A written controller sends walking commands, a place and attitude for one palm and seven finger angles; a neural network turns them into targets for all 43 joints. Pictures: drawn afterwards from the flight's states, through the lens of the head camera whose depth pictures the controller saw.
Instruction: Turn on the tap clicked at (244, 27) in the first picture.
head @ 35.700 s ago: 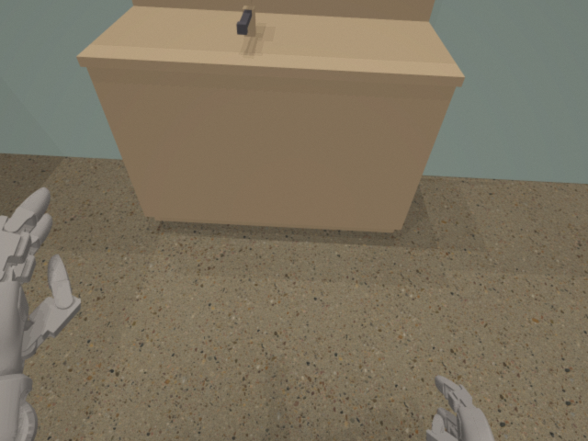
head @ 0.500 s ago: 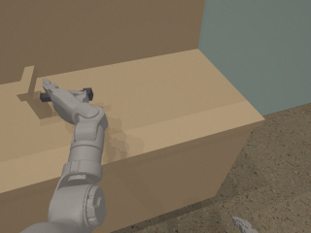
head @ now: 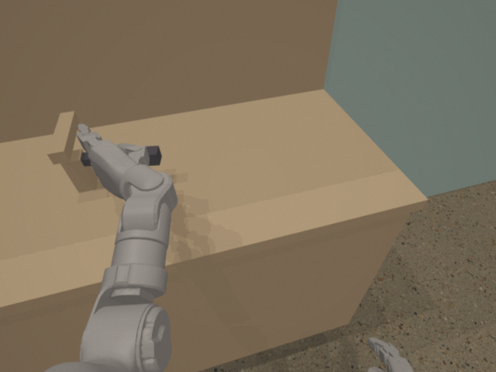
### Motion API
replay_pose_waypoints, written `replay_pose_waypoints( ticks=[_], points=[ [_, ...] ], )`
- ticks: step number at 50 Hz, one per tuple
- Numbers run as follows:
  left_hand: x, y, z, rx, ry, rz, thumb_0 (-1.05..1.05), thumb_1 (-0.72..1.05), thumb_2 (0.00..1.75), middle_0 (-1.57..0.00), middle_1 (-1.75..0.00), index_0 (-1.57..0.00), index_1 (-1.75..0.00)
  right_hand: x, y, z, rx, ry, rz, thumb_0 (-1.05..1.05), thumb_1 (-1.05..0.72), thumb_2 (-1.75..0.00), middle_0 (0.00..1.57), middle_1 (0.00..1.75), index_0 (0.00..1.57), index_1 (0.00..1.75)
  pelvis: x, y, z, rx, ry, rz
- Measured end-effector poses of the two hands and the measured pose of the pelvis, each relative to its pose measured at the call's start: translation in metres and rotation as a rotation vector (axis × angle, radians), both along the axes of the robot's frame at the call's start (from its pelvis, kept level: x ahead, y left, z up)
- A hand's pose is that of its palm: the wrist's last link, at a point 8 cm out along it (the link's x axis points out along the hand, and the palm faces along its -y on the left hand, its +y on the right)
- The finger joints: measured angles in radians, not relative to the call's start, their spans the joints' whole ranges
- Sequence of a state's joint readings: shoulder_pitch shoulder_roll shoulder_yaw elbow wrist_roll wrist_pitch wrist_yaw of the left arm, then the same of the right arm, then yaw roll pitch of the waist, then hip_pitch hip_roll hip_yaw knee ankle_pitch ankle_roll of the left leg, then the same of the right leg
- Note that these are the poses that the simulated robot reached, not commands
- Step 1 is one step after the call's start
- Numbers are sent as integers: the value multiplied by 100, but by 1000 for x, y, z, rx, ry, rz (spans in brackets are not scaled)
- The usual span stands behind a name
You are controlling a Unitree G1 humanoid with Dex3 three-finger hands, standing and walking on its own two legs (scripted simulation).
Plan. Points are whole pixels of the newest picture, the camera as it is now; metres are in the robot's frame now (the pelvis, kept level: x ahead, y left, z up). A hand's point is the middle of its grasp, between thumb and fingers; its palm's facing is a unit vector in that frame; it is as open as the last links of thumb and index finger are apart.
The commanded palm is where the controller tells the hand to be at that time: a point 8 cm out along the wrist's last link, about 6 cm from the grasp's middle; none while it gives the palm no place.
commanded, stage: lift the hand up off the lever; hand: left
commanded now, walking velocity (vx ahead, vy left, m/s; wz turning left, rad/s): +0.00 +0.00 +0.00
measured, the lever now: (153, 155) +0.48 +0.24 +0.10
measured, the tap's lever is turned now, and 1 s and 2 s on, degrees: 77 77 77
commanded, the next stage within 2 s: draw the hand back beside the body in 0.40 s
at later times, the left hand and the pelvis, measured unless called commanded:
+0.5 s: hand (145, 147) +0.42 +0.21 +0.17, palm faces +0.81 -0.58 -0.04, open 7.8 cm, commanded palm +0.35 +0.23 +0.17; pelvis +0.01 +0.00 +0.00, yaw +0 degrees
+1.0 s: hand (101, 203) +0.29 +0.23 +0.17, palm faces +0.36 -0.91 -0.22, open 7.7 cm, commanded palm +0.26 +0.26 +0.17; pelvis -0.01 +0.01 +0.01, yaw -1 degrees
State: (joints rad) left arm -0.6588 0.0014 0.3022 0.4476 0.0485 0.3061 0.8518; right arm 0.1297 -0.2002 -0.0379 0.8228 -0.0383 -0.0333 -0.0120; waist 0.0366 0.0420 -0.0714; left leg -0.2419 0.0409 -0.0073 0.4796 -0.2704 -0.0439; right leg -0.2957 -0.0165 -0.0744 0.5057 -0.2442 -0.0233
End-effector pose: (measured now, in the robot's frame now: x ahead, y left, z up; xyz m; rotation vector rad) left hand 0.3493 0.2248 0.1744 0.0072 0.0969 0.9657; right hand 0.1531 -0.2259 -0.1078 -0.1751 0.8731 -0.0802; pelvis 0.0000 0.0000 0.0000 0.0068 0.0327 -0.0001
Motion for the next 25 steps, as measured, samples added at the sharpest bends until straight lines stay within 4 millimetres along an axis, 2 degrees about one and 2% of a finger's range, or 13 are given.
replay_pose_waypoints(
  ticks=[7,15,25],
  points=[
    [7,-1,9,8,11,-14,1,90,90,-15,-15,-15,-15,12,5,5,1,-25,19,1,-91,-90,20,30,20,30,-2,-1,1,0,2,7],
    [17,-4,8,-7,25,-23,1,90,90,-15,-15,-15,-15,15,7,3,10,-11,13,1,-91,-90,20,30,20,30,5,0,2,0,12,1],
    [10,2,1,-21,8,-14,1,90,90,-16,-15,-15,-15,14,3,1,11,18,-4,1,-91,-90,20,30,20,30,14,1,3,0,0,-7]
  ],
)
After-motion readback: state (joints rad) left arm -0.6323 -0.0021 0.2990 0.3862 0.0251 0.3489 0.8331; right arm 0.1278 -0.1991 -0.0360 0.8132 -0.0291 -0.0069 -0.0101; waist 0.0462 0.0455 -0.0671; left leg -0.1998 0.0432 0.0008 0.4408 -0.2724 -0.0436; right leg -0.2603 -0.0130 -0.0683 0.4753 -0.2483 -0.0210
